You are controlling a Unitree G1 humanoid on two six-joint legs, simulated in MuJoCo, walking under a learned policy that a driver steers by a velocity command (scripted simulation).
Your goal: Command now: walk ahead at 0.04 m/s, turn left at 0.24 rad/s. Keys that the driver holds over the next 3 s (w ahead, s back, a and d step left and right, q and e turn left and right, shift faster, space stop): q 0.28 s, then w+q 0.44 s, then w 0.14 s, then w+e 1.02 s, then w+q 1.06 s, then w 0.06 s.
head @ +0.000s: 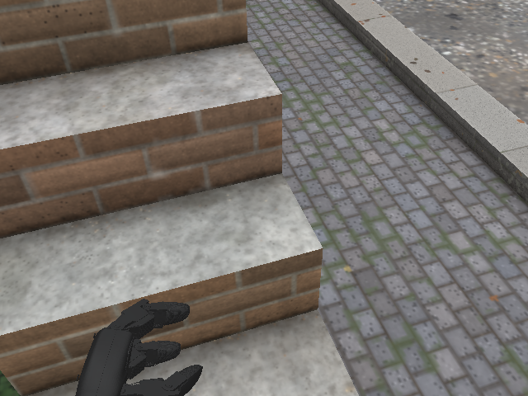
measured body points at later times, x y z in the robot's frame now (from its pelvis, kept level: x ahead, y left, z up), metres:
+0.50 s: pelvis -0.23 +0.01 -0.15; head -0.26 +0.03 +0.30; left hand -0.15 +0.31 -0.25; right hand +0.00 -0.24 -0.18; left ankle -0.13 +0.14 -0.82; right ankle -0.31 -0.06 -0.89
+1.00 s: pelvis -0.39 -0.01 -0.33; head -0.38 -0.02 +0.12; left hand -0.55 +0.23 -0.44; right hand -0.05 +0.00 -0.34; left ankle -0.41 +0.09 -1.05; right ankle -0.38 -0.09 -0.96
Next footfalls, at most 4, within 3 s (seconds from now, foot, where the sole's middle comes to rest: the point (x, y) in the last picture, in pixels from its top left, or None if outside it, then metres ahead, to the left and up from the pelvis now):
0.16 left None -0.07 0.14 -0.86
0.58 right None -0.31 -0.03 -1.07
0.92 left None -0.37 0.12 -1.07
1.18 right None -0.29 -0.10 -1.07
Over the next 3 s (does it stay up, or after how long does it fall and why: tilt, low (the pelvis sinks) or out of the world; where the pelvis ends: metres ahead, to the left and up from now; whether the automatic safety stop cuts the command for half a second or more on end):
stays up -1.01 -0.31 -0.94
